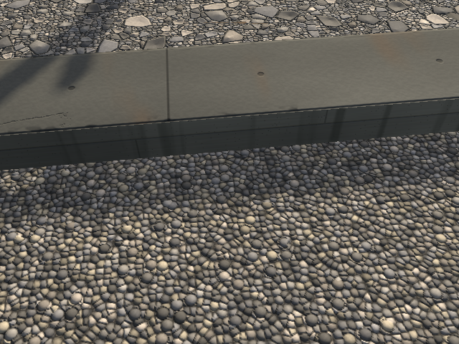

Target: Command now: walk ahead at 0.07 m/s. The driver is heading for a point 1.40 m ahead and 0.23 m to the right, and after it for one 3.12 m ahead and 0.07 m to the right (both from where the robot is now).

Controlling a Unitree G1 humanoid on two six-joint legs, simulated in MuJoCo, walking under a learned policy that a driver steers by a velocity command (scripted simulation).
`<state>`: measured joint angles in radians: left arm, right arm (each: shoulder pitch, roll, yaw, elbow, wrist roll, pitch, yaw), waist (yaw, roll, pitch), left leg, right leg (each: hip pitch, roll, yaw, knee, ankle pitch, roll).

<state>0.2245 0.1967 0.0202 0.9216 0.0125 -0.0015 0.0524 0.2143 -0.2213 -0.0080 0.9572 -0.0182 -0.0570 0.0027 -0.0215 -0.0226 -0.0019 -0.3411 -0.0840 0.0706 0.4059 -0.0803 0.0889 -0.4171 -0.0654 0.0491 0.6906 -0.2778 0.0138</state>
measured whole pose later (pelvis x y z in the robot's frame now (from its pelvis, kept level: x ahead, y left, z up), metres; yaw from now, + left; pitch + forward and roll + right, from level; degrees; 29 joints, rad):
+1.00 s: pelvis +0.24 -0.06 +0.01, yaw +1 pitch +3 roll +0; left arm 0.54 0.17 0.03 1.05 0.00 -0.11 0.00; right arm 0.05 -0.24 -0.03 0.84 0.02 -0.11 0.04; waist 0.08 0.03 -0.06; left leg -0.81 0.11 0.00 1.01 -0.04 0.04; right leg 0.03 -0.01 -0.05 0.25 -0.33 -0.01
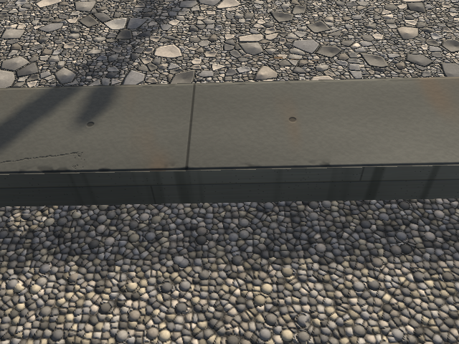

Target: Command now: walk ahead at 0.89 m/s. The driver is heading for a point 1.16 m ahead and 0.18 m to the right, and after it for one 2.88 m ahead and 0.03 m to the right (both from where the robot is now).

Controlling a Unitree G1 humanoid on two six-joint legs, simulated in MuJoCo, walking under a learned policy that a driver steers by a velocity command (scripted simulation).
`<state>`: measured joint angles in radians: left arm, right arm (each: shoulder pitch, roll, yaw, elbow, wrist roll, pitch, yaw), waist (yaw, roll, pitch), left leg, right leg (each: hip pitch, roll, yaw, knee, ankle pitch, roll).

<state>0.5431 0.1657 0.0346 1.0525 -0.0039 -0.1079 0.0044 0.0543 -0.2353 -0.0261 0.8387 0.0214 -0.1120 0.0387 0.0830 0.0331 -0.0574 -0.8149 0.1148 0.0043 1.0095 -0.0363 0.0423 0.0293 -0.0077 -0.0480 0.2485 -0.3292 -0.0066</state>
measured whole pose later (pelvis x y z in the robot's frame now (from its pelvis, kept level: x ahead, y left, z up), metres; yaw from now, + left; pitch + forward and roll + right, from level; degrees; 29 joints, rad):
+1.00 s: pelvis +0.87 -0.01 +0.00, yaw -15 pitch +2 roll +0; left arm 0.60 0.16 0.00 0.93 -0.01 -0.05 -0.01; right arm 0.02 -0.19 0.03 0.64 -0.01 -0.14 0.02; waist 0.08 0.03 -0.03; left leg -1.11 0.08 -0.06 2.01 -0.32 -0.01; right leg -0.16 0.17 0.14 0.45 -0.30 -0.14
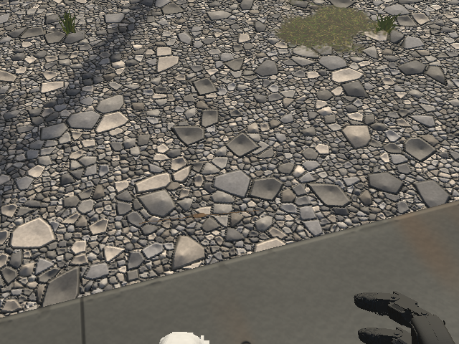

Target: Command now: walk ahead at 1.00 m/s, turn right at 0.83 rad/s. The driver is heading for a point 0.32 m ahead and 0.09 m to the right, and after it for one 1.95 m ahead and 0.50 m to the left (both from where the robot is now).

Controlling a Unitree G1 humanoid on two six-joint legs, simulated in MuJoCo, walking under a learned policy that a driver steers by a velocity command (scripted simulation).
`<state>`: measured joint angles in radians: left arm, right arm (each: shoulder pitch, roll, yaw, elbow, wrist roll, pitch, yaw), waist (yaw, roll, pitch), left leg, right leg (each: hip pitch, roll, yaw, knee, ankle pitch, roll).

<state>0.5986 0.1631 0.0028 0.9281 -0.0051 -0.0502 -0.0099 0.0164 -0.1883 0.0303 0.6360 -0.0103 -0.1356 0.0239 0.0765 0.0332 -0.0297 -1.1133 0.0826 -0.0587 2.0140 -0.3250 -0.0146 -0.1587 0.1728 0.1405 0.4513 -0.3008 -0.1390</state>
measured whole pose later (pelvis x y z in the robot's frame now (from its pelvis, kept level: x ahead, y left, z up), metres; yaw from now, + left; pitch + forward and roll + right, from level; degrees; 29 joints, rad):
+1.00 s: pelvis +0.89 +0.07 +0.14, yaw +25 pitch +1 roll -4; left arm 0.43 0.33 0.09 0.87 0.00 -0.09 0.01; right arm 0.01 -0.31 -0.05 0.55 0.03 -0.03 0.07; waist 0.09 0.00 0.03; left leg -0.80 0.10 0.09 0.87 -0.04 0.12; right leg 0.27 -0.04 -0.29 0.27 -0.48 0.12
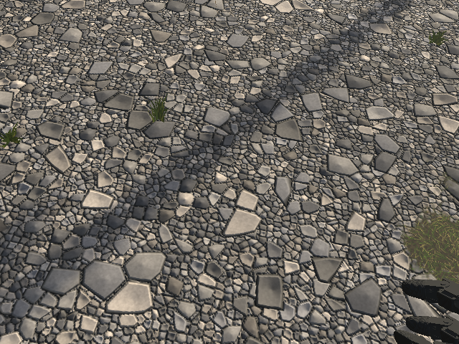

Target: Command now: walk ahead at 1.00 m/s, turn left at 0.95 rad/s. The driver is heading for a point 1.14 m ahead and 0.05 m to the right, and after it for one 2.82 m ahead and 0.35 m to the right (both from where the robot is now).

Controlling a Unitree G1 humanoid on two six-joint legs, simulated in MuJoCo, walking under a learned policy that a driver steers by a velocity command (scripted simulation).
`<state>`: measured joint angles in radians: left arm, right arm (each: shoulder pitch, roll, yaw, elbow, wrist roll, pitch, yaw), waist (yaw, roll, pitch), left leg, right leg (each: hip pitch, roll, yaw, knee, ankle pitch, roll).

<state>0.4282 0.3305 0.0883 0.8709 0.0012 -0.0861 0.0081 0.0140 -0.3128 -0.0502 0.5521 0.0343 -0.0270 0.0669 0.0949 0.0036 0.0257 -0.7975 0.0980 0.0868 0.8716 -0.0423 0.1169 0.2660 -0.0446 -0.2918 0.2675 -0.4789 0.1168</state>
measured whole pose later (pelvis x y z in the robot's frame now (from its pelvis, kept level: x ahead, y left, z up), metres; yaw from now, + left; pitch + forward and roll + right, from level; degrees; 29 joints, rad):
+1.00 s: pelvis +0.83 +0.08 +0.01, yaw -15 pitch +2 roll +1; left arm 0.30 0.33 0.09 0.67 -0.02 0.04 0.04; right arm -0.03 -0.25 -0.03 0.58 -0.03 -0.09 -0.02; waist 0.08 -0.02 0.04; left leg -0.50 -0.11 -0.11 0.46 -0.06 -0.01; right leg -0.29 0.21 0.27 1.01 -0.63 -0.01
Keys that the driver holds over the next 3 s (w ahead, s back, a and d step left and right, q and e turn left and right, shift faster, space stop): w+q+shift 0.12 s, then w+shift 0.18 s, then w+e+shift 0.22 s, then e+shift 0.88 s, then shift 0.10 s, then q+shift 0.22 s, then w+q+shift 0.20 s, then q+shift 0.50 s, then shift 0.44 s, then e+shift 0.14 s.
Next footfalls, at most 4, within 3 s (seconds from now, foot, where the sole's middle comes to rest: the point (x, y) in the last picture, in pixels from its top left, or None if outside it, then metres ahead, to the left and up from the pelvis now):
0.04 left None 0.25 0.07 -0.74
0.54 right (242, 257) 0.74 0.02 -0.74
0.96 left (217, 179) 1.04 0.13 -0.74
1.44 right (268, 234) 0.83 -0.06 -0.74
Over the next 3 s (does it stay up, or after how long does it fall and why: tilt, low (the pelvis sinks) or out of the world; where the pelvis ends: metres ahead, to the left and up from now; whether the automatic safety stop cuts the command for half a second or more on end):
stays up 1.24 0.03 0.03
